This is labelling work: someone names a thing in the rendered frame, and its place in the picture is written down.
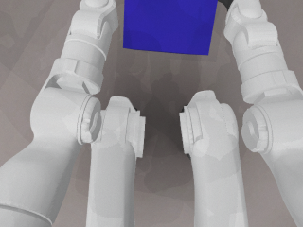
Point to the right robot hand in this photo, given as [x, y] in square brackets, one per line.
[227, 3]

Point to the carton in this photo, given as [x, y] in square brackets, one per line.
[170, 26]

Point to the robot right thigh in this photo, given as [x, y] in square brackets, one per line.
[219, 198]

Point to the right robot forearm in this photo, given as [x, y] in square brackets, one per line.
[264, 73]

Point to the robot right upper arm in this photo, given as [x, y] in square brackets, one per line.
[275, 131]

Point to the robot left shin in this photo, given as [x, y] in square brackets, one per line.
[120, 101]

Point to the left robot forearm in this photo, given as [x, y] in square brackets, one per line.
[85, 50]

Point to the robot left upper arm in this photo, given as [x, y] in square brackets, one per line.
[34, 182]

